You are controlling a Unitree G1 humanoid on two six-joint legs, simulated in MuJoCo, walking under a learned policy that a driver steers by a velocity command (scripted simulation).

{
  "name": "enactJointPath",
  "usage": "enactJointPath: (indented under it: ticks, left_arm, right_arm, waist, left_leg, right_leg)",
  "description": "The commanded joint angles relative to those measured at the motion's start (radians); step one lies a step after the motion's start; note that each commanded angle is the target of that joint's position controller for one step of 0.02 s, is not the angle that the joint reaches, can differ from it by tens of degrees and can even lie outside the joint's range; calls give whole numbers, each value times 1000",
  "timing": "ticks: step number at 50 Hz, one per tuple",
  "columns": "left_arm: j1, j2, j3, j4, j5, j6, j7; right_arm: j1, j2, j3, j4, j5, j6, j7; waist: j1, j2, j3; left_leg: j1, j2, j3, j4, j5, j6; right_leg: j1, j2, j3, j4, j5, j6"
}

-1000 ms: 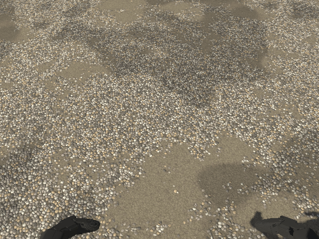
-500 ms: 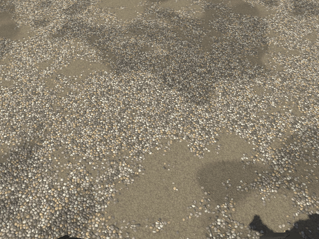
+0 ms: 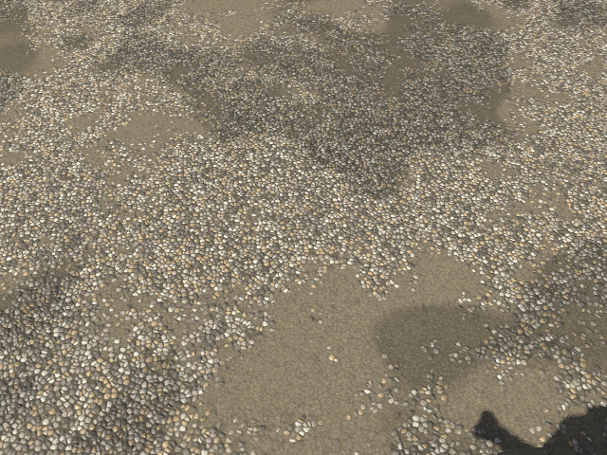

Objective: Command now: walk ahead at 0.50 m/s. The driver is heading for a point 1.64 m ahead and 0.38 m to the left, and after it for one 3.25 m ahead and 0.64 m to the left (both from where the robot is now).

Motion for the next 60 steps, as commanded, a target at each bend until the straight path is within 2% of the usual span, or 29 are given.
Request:
enactJointPath:
  ticks: [1, 45, 52, 56, 57, 60]
  left_arm:
    - [-57, 112, 37, -82, 0, -17, 3]
    - [-24, 112, 39, -43, -3, -19, 3]
    - [-14, 108, 41, -27, -6, -19, 5]
    - [-18, 110, 41, -29, -4, -19, 4]
    - [11, 111, 45, -8, -10, -18, 4]
    - [67, 134, 59, 28, -25, -14, 0]
  right_arm:
    - [-68, -99, -33, -91, -1, -16, -5]
    - [-41, -95, -32, -73, -1, -11, -18]
    - [-28, -99, -38, -65, 5, -11, -21]
    - [-34, -92, -34, -69, 1, -11, -22]
    - [-4, -101, -40, -52, 6, -10, -22]
    - [45, -116, -49, -17, 19, -6, -21]
  waist:
    - [1, -2, -83]
    - [0, 0, -67]
    - [2, 0, -62]
    - [-1, 0, -57]
    - [3, 0, -70]
    - [-4, -1, -49]
  left_leg:
    - [111, 50, -81, -3, 392, 42]
    - [118, 47, -92, -38, 383, 27]
    - [116, 47, -92, -45, 373, 29]
    - [116, 45, -92, -43, 383, 26]
    - [126, 50, -98, -56, 376, 32]
    - [133, 51, -101, -67, 345, 44]
  right_leg:
    - [-55, -83, 90, -37, 491, 19]
    - [-42, -78, 99, -73, 495, 15]
    - [-38, -76, 102, -79, 486, 9]
    - [-41, -76, 100, -78, 502, 13]
    - [-30, -78, 106, -89, 491, 8]
    - [-24, -81, 106, -106, 472, 3]
Velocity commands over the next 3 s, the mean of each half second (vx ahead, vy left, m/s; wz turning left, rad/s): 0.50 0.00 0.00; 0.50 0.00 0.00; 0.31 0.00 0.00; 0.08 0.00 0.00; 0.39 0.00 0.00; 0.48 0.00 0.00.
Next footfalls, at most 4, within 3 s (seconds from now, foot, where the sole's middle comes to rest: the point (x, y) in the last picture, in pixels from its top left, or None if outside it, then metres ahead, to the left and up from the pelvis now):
none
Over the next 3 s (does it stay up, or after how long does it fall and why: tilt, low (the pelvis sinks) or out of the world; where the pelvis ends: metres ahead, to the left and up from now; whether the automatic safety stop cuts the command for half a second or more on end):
stays up -0.02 0.00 0.00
